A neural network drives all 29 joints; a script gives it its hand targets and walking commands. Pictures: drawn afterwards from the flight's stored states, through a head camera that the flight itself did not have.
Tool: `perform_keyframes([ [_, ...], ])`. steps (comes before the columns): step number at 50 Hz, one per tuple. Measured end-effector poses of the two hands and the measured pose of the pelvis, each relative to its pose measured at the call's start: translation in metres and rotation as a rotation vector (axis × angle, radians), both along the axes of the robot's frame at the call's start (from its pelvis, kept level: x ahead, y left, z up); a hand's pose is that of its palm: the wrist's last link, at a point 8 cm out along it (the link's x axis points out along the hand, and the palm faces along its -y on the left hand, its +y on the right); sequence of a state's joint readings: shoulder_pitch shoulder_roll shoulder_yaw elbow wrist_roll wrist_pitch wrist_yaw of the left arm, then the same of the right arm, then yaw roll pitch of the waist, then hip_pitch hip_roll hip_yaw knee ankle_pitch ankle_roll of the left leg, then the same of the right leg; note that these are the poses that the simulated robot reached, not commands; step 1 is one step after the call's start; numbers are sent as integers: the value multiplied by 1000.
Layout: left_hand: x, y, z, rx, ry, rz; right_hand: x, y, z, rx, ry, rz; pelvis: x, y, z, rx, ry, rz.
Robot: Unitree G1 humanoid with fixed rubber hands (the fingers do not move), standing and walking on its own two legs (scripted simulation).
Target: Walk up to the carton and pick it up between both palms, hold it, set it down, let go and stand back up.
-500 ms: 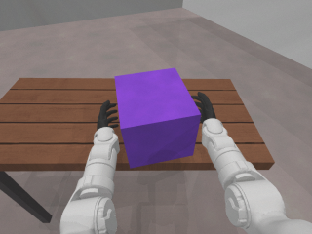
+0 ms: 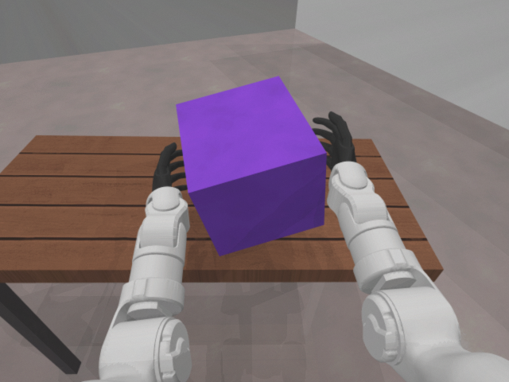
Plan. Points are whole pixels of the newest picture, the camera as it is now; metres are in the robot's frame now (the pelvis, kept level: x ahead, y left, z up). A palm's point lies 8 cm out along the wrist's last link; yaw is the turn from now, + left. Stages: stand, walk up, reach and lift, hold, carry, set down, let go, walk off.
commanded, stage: reach and lift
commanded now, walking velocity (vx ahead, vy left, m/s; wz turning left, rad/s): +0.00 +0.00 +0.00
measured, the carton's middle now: (249, 164) +0.45 +0.06 +0.13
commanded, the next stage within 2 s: hold in 1.52 s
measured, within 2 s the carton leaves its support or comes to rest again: neither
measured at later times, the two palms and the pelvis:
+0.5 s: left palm (180, 180) +0.36 +0.16 +0.16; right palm (364, 174) +0.37 -0.12 +0.18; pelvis -0.01 +0.00 +0.00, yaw +0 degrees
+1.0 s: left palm (172, 179) +0.35 +0.17 +0.18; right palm (362, 167) +0.37 -0.11 +0.20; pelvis -0.02 +0.00 +0.00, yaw +0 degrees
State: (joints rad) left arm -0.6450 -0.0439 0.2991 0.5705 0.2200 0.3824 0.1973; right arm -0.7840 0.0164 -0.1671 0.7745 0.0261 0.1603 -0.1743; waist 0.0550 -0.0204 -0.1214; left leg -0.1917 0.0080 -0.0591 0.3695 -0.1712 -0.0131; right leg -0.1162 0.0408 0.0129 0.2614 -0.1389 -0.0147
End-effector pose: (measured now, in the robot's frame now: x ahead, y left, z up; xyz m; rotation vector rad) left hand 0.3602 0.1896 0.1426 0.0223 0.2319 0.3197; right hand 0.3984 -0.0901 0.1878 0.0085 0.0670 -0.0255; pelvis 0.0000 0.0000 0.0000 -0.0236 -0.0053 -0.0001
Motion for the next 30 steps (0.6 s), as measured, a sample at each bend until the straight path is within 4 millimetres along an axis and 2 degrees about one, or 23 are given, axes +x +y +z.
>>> perform_keyframes([
  [2, -2, 2, 4, -4, 3, -17, -3, 1, 4, -7, 1, 1, -1, 0, 0, 0, -16, 1],
  [9, -5, -8, -4, -30, 70, -88, -17, -12, -9, -33, 77, -37, -7, 0, 0, 1, -54, 1],
  [17, -2, -20, 30, 29, -11, -95, -26, -25, 4, -4, 19, -71, -10, 0, 0, 1, -61, 1],
  [24, 2, -25, 22, 36, 49, -134, -24, -33, -6, 13, 68, -85, -11, -3, 0, 4, -62, 2],
  [27, 4, -25, 24, 47, 40, -130, -22, -31, 1, 24, 40, -87, -10, -3, 0, 4, -61, 2],
  [30, 4, -24, 34, 56, 5, -117, -22, -29, 10, 37, 2, -84, -9, -3, 0, 4, -60, 2],
])
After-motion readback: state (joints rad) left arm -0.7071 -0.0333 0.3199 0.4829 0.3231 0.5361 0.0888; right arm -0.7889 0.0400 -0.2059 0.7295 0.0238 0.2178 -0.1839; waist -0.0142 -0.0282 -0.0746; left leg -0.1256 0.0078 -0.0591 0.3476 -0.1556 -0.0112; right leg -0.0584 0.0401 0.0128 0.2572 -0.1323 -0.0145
